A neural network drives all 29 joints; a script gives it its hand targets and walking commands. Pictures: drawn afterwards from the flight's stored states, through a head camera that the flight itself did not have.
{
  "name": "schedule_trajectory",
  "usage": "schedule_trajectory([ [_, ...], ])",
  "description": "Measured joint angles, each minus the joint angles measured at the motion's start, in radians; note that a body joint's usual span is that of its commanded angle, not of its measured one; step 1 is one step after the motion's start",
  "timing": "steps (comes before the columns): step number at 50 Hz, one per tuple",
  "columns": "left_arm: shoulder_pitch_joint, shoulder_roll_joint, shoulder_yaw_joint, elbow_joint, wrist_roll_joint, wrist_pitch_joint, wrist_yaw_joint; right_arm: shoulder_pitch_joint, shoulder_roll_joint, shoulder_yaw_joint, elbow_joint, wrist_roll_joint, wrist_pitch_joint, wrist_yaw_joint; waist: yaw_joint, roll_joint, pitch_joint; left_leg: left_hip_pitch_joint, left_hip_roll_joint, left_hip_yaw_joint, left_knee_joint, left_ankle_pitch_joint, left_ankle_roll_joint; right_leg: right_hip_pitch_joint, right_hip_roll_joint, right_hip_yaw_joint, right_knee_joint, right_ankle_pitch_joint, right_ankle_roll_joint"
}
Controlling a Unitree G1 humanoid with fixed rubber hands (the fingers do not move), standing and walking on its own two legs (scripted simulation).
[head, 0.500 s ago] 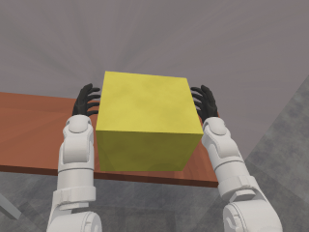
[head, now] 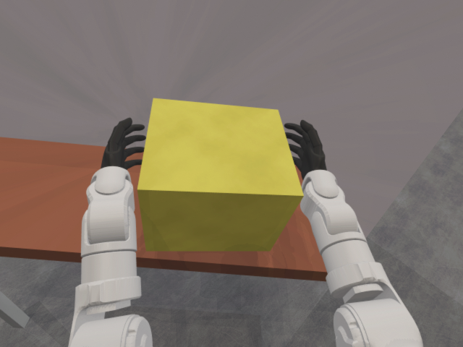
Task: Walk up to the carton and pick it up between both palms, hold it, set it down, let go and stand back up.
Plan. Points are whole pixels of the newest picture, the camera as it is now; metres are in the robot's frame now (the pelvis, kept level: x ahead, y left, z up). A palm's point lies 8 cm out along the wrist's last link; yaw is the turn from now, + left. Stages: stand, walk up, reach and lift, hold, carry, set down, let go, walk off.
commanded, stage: reach and lift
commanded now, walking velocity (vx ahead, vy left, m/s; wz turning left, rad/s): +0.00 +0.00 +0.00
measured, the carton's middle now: (214, 178) +0.39 +0.01 +0.11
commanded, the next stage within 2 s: hold in 0.46 s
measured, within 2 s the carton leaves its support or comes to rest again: neither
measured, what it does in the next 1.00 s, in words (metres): stands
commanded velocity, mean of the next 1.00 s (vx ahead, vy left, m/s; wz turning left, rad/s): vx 0.00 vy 0.00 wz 0.00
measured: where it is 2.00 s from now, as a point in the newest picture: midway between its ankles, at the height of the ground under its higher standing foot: outside the picture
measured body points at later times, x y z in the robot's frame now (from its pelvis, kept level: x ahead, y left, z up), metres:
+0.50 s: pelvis +0.00 +0.00 +0.00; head -0.04 +0.03 +0.45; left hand +0.36 +0.17 +0.17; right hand +0.36 -0.16 +0.17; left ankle +0.06 +0.10 -0.75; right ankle -0.03 -0.10 -0.75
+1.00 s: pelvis +0.01 +0.00 +0.00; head -0.03 +0.03 +0.45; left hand +0.37 +0.17 +0.18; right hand +0.37 -0.15 +0.18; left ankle +0.06 +0.10 -0.75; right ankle -0.03 -0.10 -0.75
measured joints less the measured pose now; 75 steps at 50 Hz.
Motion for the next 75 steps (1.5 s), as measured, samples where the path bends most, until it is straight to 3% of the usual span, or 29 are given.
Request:
schedule_trajectory([
  [18, 0.052, -0.011, -0.013, -0.103, 0.0, 0.049, -0.01, 0.053, -0.021, 0.058, -0.096, 0.043, 0.033, -0.024, -0.007, 0.025, 0.009, 0.031, -0.002, 0.001, 0.004, -0.011, 0.001, 0.033, -0.002, 0.006, -0.006, -0.002, 0.003],
  [39, -0.072, 0.001, 0.03, -0.006, 0.025, 0.099, -0.024, -0.052, 0.002, -0.022, -0.012, -0.005, 0.08, -0.002, -0.004, 0.019, -0.008, 0.023, 0.0, 0.01, -0.02, 0.013, 0.002, 0.002, -0.001, 0.014, 0.007, 0.007, 0.001],
  [59, 0.094, -0.012, -0.011, -0.214, 0.01, 0.145, -0.031, 0.064, -0.023, 0.089, -0.174, 0.083, 0.109, -0.042, -0.013, 0.013, 0.023, 0.063, 0.001, 0.0, 0.0, -0.015, -0.005, 0.062, 0.001, 0.007, -0.012, -0.002, -0.001],
  [67, 0.038, -0.011, 0.002, -0.15, 0.006, 0.136, -0.031, 0.041, -0.012, 0.048, -0.153, 0.054, 0.115, -0.034, -0.01, 0.022, 0.009, 0.043, 0.007, 0.001, -0.015, 0.012, -0.006, 0.027, 0.007, 0.008, 0.0, 0.012, -0.006],
  [75, -0.079, 0.0, 0.044, 0.0, 0.022, 0.12, -0.035, -0.054, 0.012, -0.035, -0.033, -0.01, 0.111, -0.004, 0.01, 0.015, -0.017, 0.022, 0.01, 0.019, -0.031, 0.026, 0.002, -0.021, 0.006, 0.023, 0.025, 0.013, -0.003],
])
